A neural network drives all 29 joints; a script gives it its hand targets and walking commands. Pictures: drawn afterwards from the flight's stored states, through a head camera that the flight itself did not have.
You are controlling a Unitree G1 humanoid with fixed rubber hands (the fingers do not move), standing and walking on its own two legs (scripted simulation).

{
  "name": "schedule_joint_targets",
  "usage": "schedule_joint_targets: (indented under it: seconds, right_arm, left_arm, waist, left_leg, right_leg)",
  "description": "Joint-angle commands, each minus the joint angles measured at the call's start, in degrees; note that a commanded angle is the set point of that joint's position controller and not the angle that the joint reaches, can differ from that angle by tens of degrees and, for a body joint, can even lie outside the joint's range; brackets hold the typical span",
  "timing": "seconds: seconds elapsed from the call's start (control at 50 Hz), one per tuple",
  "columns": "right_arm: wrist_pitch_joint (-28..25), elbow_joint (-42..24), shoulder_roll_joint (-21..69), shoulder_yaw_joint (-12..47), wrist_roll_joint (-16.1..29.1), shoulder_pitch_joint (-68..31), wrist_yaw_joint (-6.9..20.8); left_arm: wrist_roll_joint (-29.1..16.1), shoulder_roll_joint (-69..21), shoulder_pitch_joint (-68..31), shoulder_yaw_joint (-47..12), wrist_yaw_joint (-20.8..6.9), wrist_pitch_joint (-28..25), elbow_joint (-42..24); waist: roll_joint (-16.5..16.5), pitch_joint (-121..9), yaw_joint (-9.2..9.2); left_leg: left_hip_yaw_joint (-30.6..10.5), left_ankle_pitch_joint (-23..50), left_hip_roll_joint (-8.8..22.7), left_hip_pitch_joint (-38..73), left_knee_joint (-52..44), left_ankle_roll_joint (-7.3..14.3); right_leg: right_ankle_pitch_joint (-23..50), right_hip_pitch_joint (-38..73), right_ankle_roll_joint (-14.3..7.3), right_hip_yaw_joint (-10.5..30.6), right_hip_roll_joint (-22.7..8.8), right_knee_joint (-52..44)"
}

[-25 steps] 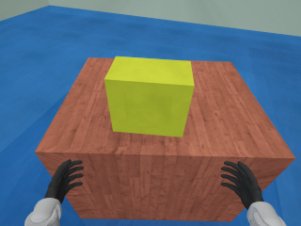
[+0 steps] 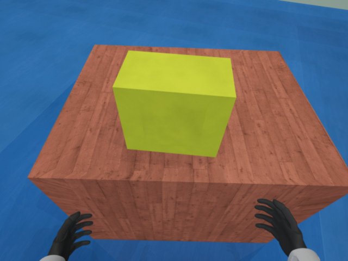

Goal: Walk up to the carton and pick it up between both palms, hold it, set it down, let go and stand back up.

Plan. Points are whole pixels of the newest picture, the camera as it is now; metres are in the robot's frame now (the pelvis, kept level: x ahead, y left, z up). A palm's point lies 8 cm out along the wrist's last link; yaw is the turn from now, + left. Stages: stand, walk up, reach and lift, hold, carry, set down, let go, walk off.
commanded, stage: set down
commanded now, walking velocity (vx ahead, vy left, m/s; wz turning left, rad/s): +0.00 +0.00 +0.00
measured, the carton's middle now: (174, 107) +0.54 -0.02 +0.04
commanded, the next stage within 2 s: let go in 0.62 s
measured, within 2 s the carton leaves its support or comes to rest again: neither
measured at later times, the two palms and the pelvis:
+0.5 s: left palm out of the picture +0.14 +0.25 -0.05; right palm out of the picture +0.14 -0.23 -0.04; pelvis -0.01 +0.00 +0.00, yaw +0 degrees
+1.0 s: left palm out of the picture +0.16 +0.25 -0.08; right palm out of the picture +0.14 -0.22 -0.06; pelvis -0.01 +0.00 +0.00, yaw +0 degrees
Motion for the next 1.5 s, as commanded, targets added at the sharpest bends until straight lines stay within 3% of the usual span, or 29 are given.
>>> schedule_joint_targets:
  seconds: [0.0, 0.08, 0.16, 0.22, 0.24, 0.3, 0.32, 0.36, 0.38, 0.48, 0.5, 0.54, 0.56, 0.66, 0.7, 0.72, 0.94, 1.0, 1.08, 1.1, 1.12, 1.18, 1.22, 1.24, 1.26, 1.28, 1.36, 1.38, 1.48]
  right_arm:
    - [-11.5, 0.6, -4.8, -4.4, -3.2, 6.1, 0.5]
    - [-16.4, 2.0, -2.9, -3.2, -2.8, 8.5, -0.1]
    - [-15.4, 13.6, -1.9, -0.2, -4.4, 9.2, -0.7]
    - [-13.5, 18.7, -1.4, 1.0, -5.9, 6.5, -1.1]
    - [-13.4, 20.5, -1.3, 0.9, -6.7, 4.4, -0.5]
    - [-13.7, 15.9, -1.2, -0.4, -7.3, -1.0, 0.1]
    - [-15.6, 8.6, -0.1, -1.3, -6.2, -0.9, -0.2]
    - [-16.0, 12.0, 1.7, -1.0, -8.0, -2.6, 0.2]
    - [-17.6, 5.8, 0.7, -2.1, -7.2, -3.8, 0.4]
    - [-14.8, 14.8, 3.1, -0.7, -11.9, -3.2, -0.9]
    - [-15.0, 12.1, 2.8, -0.5, -11.6, -3.7, -1.1]
    - [-13.5, 14.2, 4.0, -0.4, -12.9, -6.0, -1.5]
    - [-12.8, 16.3, 3.0, -1.3, -12.9, -7.2, -1.1]
    - [-10.1, 22.3, 2.9, -1.4, -14.0, -10.1, -0.1]
    - [-10.1, 20.7, 3.6, -1.0, -13.4, -9.2, -0.2]
    - [-11.6, 14.1, 4.9, -1.4, -12.2, -8.9, -0.3]
    - [-15.8, 26.9, 3.3, -0.5, -14.6, -7.0, -0.2]
    - [-16.1, 29.3, 3.5, -0.2, -14.4, -6.4, -0.8]
    - [-17.1, 31.0, 3.1, 0.4, -14.0, -6.9, -0.9]
    - [-13.5, 32.0, -14.8, -5.4, -17.9, 0.8, -2.8]
    - [-12.0, 31.7, -14.1, -6.1, -17.6, 0.4, -3.6]
    - [-10.6, 30.6, -11.4, -4.8, -17.9, -5.0, -3.8]
    - [-10.0, 30.7, -10.5, -4.0, -17.4, -4.6, -3.6]
    - [-10.2, 30.9, -11.3, -3.8, -17.5, -5.2, -3.6]
    - [-9.7, 32.1, -10.3, -3.4, -16.9, -3.3, -3.7]
    - [-9.7, 32.1, -11.8, -4.3, -16.9, -2.7, -3.7]
    - [-9.3, 33.0, -13.3, -4.5, -17.1, -0.9, -3.8]
    - [-9.0, 32.9, -13.7, -4.7, -17.2, -2.0, -3.9]
    - [-9.5, 33.0, -13.5, -4.3, -16.9, -0.4, -4.0]
  left_arm:
    - [2.8, 5.4, 3.3, 3.5, 2.3, -11.4, -14.9]
    - [3.3, 6.2, 5.7, 4.6, 2.2, -14.1, -13.0]
    - [6.6, 3.2, 8.6, 4.0, -0.2, -11.9, 3.5]
    - [8.1, 3.1, 6.7, 4.0, -1.9, -9.9, 8.6]
    - [8.5, 1.8, 6.1, 3.6, -1.8, -9.5, 10.1]
    - [6.8, 2.5, 0.3, 1.4, -0.2, -9.9, 2.3]
    - [4.6, 4.2, -2.1, 1.2, 1.4, -12.4, -8.7]
    - [4.1, 4.3, -4.8, 1.1, 2.5, -13.1, -3.5]
    - [2.3, 4.9, -5.7, 0.8, 4.0, -14.3, -10.8]
    - [4.0, 5.2, -6.1, 1.6, 1.7, -9.2, 11.7]
    - [2.9, 5.3, -5.7, 1.1, 1.6, -9.5, 7.4]
    - [4.3, 5.1, -7.7, 1.5, 0.5, -7.7, 12.2]
    - [5.4, 4.0, -7.9, 1.4, 1.0, -7.4, 11.5]
    - [8.0, 2.0, -11.4, 1.0, 1.1, -5.2, 15.5]
    - [6.8, 3.8, -11.9, 1.5, 1.1, -5.3, 12.2]
    - [5.1, 4.9, -12.7, 1.4, 2.3, -6.6, 3.7]
    - [7.6, 2.4, -7.9, 1.7, 1.9, -7.6, 16.9]
    - [8.3, 2.0, -7.2, 1.4, 1.4, -7.8, 15.7]
    - [9.2, 2.2, -6.9, 2.4, 1.0, -8.2, 16.0]
    - [14.1, 13.9, -5.1, 5.1, 0.8, -11.4, 20.6]
    - [13.8, 14.7, -7.2, 5.6, 0.8, -12.5, 21.7]
    - [14.0, 12.4, -6.8, 4.4, 0.3, -13.3, 23.9]
    - [13.8, 13.1, -6.7, 4.3, -0.1, -13.7, 25.2]
    - [13.6, 12.9, -7.8, 3.8, -0.4, -13.6, 26.4]
    - [13.7, 14.3, -9.0, 4.4, -0.5, -13.8, 27.1]
    - [13.6, 13.7, -6.0, 4.3, -0.4, -13.6, 27.6]
    - [12.9, 14.8, -5.6, 4.2, -0.2, -14.1, 30.8]
    - [12.7, 13.8, -7.0, 3.9, -0.2, -14.1, 30.8]
    - [13.0, 15.2, -7.7, 4.2, 0.1, -14.4, 31.7]
  waist:
    - [2.3, -17.5, 5.37]
    - [2.9, -18.3, 5.92]
    - [3.3, -9.1, 5.0]
    - [3.7, -2.1, 4.33]
    - [4.1, -1.8, 5.48]
    - [3.7, -3.0, 5.8]
    - [4.2, -8.2, 6.44]
    - [3.5, -7.0, 6.63]
    - [3.4, -11.3, 7.0]
    - [1.0, -4.9, 5.19]
    - [-0.7, -6.8, 5.72]
    - [-0.6, -2.2, 5.77]
    - [2.0, -0.4, 6.53]
    - [3.5, 3.0, 6.28]
    - [2.9, 0.5, 6.01]
    - [2.6, -4.1, 6.22]
    - [3.3, -4.8, 5.35]
    - [3.1, -3.3, 3.78]
    - [4.9, -2.7, 4.22]
    - [2.7, -15.3, 3.15]
    - [-1.0, -14.8, 2.27]
    - [4.0, -14.6, 3.24]
    - [0.6, -11.1, 3.19]
    - [2.9, -9.9, 2.95]
    - [4.7, -8.0, 2.51]
    - [1.9, -5.1, 3.24]
    - [1.0, -6.7, 2.53]
    - [3.1, -4.1, 3.25]
    - [5.1, -7.7, 1.64]
  left_leg:
    - [-1.4, 27.3, -1.2, 10.5, 2.6, -3.0]
    - [-0.9, 28.0, -1.9, 9.5, 3.1, -2.8]
    - [-0.8, 22.8, -2.6, 8.6, 1.4, -2.3]
    - [-1.1, 18.9, -2.4, 8.3, -0.1, -2.3]
    - [-1.5, 18.5, -2.0, 8.5, 0.1, -2.7]
    - [-1.6, 17.0, -0.6, 8.1, -0.5, -2.6]
    - [-1.3, 18.9, -0.8, 8.6, 0.5, -2.4]
    - [-1.0, 15.6, -0.5, 7.4, 0.5, -2.1]
    - [-1.0, 15.5, 0.4, 8.2, 0.5, -1.5]
    - [0.6, 0.5, -0.8, 2.0, -1.0, 1.2]
    - [0.9, 0.2, -0.4, 2.7, -0.9, 1.6]
    - [1.3, -3.9, -0.4, 1.3, -2.0, 2.1]
    - [0.5, -4.7, 0.6, -0.2, -3.0, 1.5]
    - [-0.2, -8.2, 1.8, -1.3, -4.1, 1.2]
    - [0.2, -6.7, 1.2, -0.7, -2.7, 1.3]
    - [0.5, -3.4, 0.7, 0.4, -1.6, 1.1]
    - [1.3, 5.5, -0.2, 4.5, 0.5, 0.0]
    - [0.8, 6.6, -0.2, 6.3, 1.0, -0.1]
    - [1.0, 13.4, -0.9, 8.2, 3.0, -1.2]
    - [-4.1, 18.4, 5.7, 4.5, 8.6, 1.6]
    - [-4.4, 21.4, 5.7, 3.6, 7.7, 2.3]
    - [-4.3, 15.0, 5.3, 2.6, 7.4, 2.1]
    - [-5.9, 11.4, 6.0, 2.3, 7.0, 2.6]
    - [-5.5, 12.1, 5.5, 1.1, 6.9, 2.3]
    - [-5.0, 13.5, 5.3, 0.8, 6.6, 2.2]
    - [-6.2, 13.7, 5.8, -0.1, 7.0, 2.8]
    - [-5.9, 20.5, 6.3, 2.5, 8.0, 3.2]
    - [-5.3, 22.6, 5.8, 0.3, 8.2, 3.1]
    - [-4.3, 18.1, 5.4, 2.8, 8.6, 2.6]
  right_leg:
    - [27.2, 9.0, -0.5, 2.7, -0.1, -1.3]
    - [31.5, 11.3, -0.1, 3.6, -0.8, -1.0]
    - [27.1, 9.2, 0.1, 4.0, -0.8, -2.8]
    - [21.3, 6.2, 0.0, 3.9, -0.7, -4.6]
    - [18.1, 3.9, -0.7, 3.2, -0.3, -4.7]
    - [12.6, 1.7, -1.0, 1.5, 0.5, -4.4]
    - [16.0, 3.1, -0.6, 1.4, 0.0, -3.2]
    - [10.9, 0.7, -0.8, 1.2, 0.1, -3.2]
    - [11.1, 1.0, -1.2, 0.4, 0.4, -2.0]
    - [-0.5, 1.2, -0.8, 2.6, -2.7, -3.3]
    - [-2.2, 1.3, -0.4, 2.4, -2.7, -3.4]
    - [-6.3, 0.7, -0.3, 2.5, -3.0, -4.1]
    - [-6.7, 0.9, -0.7, 1.4, -2.3, -3.5]
    - [-9.3, -0.8, -1.3, 1.1, -1.2, -2.7]
    - [-7.7, 0.3, -1.0, 1.9, -2.2, -2.9]
    - [-5.1, 0.7, -0.8, 1.6, -2.5, -2.2]
    - [2.2, -1.3, -1.0, 0.6, -1.9, -1.0]
    - [3.7, -1.5, -0.9, 0.8, -1.5, -1.9]
    - [9.1, -1.8, -0.7, 0.7, -1.2, -1.5]
    - [15.7, 6.9, -0.7, 4.6, -6.0, 6.1]
    - [19.4, 7.4, -0.9, 4.7, -6.1, 8.6]
    - [14.8, 7.7, -0.2, 5.8, -7.2, 5.4]
    - [12.3, 4.6, -1.0, 6.3, -7.3, 5.1]
    - [11.8, 4.7, -0.9, 6.3, -7.1, 5.6]
    - [14.6, 4.0, -1.0, 6.9, -7.8, 5.3]
    - [16.6, 3.1, -1.3, 5.9, -7.5, 5.4]
    - [22.9, 4.5, -1.6, 6.8, -7.9, 6.6]
    - [24.3, 4.4, -1.2, 6.7, -8.4, 6.0]
    - [23.8, 4.6, -1.4, 7.2, -8.2, 5.3]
